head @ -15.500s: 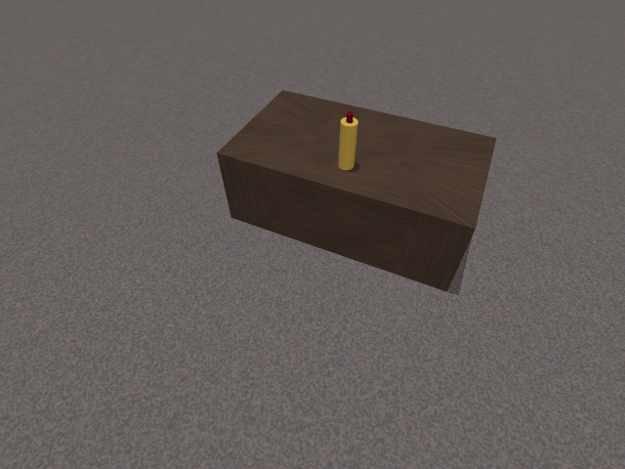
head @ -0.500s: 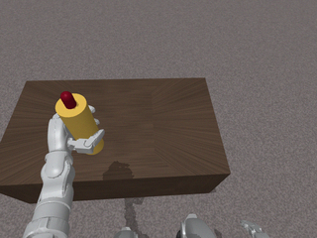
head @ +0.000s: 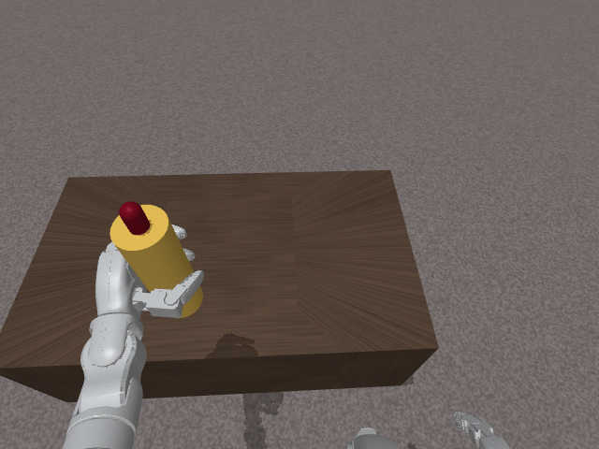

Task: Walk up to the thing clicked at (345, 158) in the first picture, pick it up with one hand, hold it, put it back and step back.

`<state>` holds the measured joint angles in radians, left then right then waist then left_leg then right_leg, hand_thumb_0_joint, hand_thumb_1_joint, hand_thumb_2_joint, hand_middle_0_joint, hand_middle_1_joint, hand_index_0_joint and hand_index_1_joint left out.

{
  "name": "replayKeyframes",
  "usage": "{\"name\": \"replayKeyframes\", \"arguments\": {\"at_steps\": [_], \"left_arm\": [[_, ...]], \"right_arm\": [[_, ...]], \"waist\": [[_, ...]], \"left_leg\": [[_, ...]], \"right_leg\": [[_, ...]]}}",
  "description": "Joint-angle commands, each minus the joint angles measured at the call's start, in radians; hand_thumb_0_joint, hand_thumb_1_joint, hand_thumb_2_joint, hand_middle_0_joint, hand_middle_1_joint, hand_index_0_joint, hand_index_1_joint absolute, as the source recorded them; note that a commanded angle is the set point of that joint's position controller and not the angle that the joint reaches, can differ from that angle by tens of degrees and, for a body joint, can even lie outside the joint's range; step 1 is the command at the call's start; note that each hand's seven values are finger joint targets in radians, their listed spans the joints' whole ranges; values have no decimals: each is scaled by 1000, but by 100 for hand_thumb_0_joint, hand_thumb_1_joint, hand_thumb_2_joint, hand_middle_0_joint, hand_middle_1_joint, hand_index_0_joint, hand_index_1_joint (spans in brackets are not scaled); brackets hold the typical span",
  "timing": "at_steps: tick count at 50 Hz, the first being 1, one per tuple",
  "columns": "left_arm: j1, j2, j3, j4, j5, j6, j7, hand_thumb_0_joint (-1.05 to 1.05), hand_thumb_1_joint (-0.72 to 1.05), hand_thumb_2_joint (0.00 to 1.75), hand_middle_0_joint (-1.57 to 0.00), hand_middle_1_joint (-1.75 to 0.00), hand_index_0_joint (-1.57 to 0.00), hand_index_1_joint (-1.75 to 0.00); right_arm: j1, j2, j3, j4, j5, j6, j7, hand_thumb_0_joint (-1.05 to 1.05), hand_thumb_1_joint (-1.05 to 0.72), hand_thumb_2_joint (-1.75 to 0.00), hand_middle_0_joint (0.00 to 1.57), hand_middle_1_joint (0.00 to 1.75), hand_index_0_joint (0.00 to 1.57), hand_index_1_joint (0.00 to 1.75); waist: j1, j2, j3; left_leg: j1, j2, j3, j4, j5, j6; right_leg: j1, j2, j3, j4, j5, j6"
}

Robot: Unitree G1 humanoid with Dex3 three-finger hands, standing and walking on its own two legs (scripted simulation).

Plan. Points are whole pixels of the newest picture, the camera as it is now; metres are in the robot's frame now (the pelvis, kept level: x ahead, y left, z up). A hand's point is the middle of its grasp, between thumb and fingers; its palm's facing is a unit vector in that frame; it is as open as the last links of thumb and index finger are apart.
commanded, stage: hold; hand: left
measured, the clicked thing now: (160, 261) +0.36 +0.18 +0.07
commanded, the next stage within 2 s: none
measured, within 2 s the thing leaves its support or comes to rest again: neither
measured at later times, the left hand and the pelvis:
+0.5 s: hand (171, 273) +0.34 +0.16 +0.06, palm faces +0.10 -1.00 -0.01, open 8.5 cm; pelvis +0.00 +0.00 +0.01, yaw +0 degrees
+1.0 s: hand (160, 281) +0.33 +0.17 +0.07, palm faces +0.09 -1.00 -0.01, open 8.5 cm; pelvis +0.00 +0.00 +0.02, yaw +0 degrees
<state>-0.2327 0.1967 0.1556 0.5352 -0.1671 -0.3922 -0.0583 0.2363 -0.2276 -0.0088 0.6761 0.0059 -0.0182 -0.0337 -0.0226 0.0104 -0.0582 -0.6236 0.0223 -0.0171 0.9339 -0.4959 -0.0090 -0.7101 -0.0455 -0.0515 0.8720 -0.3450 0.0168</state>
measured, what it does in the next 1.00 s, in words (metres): stands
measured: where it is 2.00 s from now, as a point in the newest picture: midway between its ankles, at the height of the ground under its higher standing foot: outside the picture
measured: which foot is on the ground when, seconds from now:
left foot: down 0.00-1.00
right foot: down 0.00-1.00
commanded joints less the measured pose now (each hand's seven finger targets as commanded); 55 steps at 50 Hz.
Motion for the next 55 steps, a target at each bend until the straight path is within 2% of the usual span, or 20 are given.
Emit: {"name": "replayKeyframes", "arguments": {"at_steps": [1, 2, 3, 5, 7, 9, 13, 18, 21, 22, 31, 36, 38, 40, 43, 44, 48, 52, 53, 55], "left_arm": [[-301, 163, 49, -285, -10, -77, 4, 0, 32, 134, -134, -147, -136, -147], [-273, 147, 33, -260, -5, -71, 3, 0, 31, 134, -134, -147, -135, -147], [-242, 114, 17, -233, -11, -66, 0, 0, 32, 133, -135, -147, -137, -147], [-255, 133, 40, -258, -18, -66, 4, 0, 35, 127, -135, -145, -137, -144], [-254, 113, 8, -249, -12, -62, -3, 0, 34, 127, -134, -144, -136, -144], [-226, 120, 31, -220, -15, -60, 1, 0, 32, 126, -134, -144, -136, -144], [-260, 125, 23, -272, -11, -64, 2, 0, 33, 127, -135, -146, -137, -145], [-215, 101, 9, -262, -13, -64, 1, 0, 35, 128, -135, -146, -137, -146], [-225, 142, 44, -294, -9, -65, 6, 0, 34, 129, -136, -147, -138, -147], [-218, 119, 21, -272, -8, -62, 2, 0, 35, 129, -135, -147, -137, -147], [-166, 105, 13, -254, -5, -42, -1, 0, 34, 131, -136, -149, -138, -149], [-180, 104, 18, -294, -22, -44, -10, 0, 36, 129, -136, -148, -138, -147], [-203, 141, 45, -330, -15, -47, -2, 0, 33, 129, -136, -148, -138, -147], [-128, 81, 9, -250, -18, -34, -9, 0, 33, 129, -136, -148, -138, -147], [-205, 135, 38, -328, -16, -50, -10, 0, 36, 128, -135, -146, -137, -145], [-169, 112, 15, -302, -17, -50, -18, 0, 37, 129, -134, -147, -137, -146], [-212, 130, 26, -375, -31, -59, -26, 0, 34, 128, -136, -147, -138, -146], [-146, 98, 19, -280, -28, -35, -21, 0, 30, 128, -134, -146, -136, -146], [-175, 124, 39, -320, -29, -40, -17, 0, 31, 129, -134, -146, -136, -146], [-186, 109, 20, -316, -24, -43, -18, 0, 33, 129, -135, -147, -137, -147]], "right_arm": [[4, -139, -49, -113, 1, -41, -16, 0, -90, -90, 20, 30, 20, 30], [17, -136, -48, -105, 0, -40, -16, 0, -90, -90, 20, 30, 20, 30], [2, -133, -45, -117, 2, -40, -15, 0, -90, -90, 20, 30, 20, 30], [5, -137, -49, -111, 3, -42, -16, 0, -90, -90, 20, 30, 20, 30], [1, -138, -49, -112, 3, -42, -17, 0, -91, -90, 20, 30, 20, 30], [-1, -140, -50, -109, 2, -46, -15, 0, -91, -90, 20, 30, 20, 30], [-15, -130, -46, -119, 0, -45, -16, 0, -90, -90, 20, 30, 20, 30], [-19, -131, -44, -120, 1, -49, -13, 0, -91, -90, 20, 30, 20, 30], [-19, -130, -48, -121, 2, -48, -14, 0, -90, -90, 20, 30, 20, 30], [-22, -131, -47, -124, 2, -49, -13, 0, -90, -90, 20, 30, 20, 30], [-30, -128, -47, -122, 5, -54, -17, 0, -90, -90, 20, 30, 20, 30], [-35, -127, -43, -125, 5, -63, -16, 0, -90, -90, 20, 30, 20, 30], [-31, -124, -45, -121, 5, -62, -19, 0, -91, -90, 20, 30, 20, 30], [-42, -125, -41, -127, 6, -65, -16, 0, -90, -90, 20, 30, 20, 30], [-38, -132, -48, -120, 7, -66, -15, 0, -90, -90, 20, 30, 20, 30], [-41, -132, -46, -123, 7, -69, -11, 0, -90, -90, 20, 30, 20, 30], [-34, -135, -49, -125, 9, -73, -12, 0, -90, -90, 20, 30, 20, 30], [-33, -129, -44, -119, 8, -74, -14, 0, -90, -90, 20, 30, 20, 30], [-32, -132, -47, -119, 10, -72, -15, 0, -90, -90, 20, 30, 20, 30], [-39, -124, -43, -122, 7, -70, -13, 0, -90, -90, 20, 30, 20, 30]], "waist": [[1, 29, -319], [-5, 27, -347], [-9, -11, -284], [-7, -7, -299], [-16, -2, -285], [-6, -6, -284], [-5, -3, -265], [0, -3, -269], [11, -7, -279], [-1, -17, -262], [-1, -18, -243], [3, -30, -246], [11, -5, -265], [1, -39, -194], [7, 2, -212], [7, 9, -204], [3, 15, -267], [0, -31, -219], [8, -25, -225], [4, -20, -207]], "left_leg": [[80, -21, 1, -164, 322, -1], [96, -21, 2, -163, 333, -1], [79, -18, -4, -173, 323, 0], [76, -22, 6, -173, 309, 5], [89, -18, 3, -183, 316, 1], [96, -19, 1, -183, 327, 0], [94, -25, 10, -199, 274, 8], [116, -19, 4, -208, 330, -1], [111, -23, 10, -212, 300, 6], [105, -24, 12, -218, 282, 8], [126, -23, 15, -229, 291, 10], [135, -22, 11, -239, 293, 11], [146, -25, 16, -238, 302, 10], [126, -23, 14, -247, 281, 11], [141, -20, 7, -254, 275, 6], [142, -19, 4, -261, 275, 2], [182, -20, 4, -254, 303, 3], [144, -20, 6, -249, 309, 7], [147, -19, 6, -256, 300, 7], [136, -22, 6, -259, 254, 10]], "right_leg": [[291, 35, 10, -96, 243, -38], [313, 34, 11, -95, 254, -39], [291, 39, 3, -102, 243, -36], [312, 36, 11, -114, 245, -33], [302, 37, 7, -113, 241, -36], [307, 37, 7, -116, 245, -37], [325, 35, 11, -143, 217, -29], [337, 38, 5, -135, 251, -34], [363, 35, 11, -151, 238, -29], [358, 34, 12, -157, 225, -28], [367, 35, 11, -176, 238, -27], [397, 36, 9, -185, 238, -25], [412, 33, 15, -186, 252, -25], [379, 36, 8, -193, 227, -25], [361, 38, 4, -186, 209, -29], [356, 40, 0, -182, 201, -32], [391, 39, 5, -181, 229, -31], [386, 37, 6, -189, 243, -28], [387, 37, 5, -189, 235, -29], [376, 36, 3, -199, 193, -26]]}}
